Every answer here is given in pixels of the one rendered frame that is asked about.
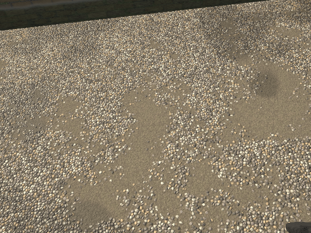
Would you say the right robot hand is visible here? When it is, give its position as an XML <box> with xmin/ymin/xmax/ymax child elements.
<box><xmin>286</xmin><ymin>221</ymin><xmax>311</xmax><ymax>233</ymax></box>

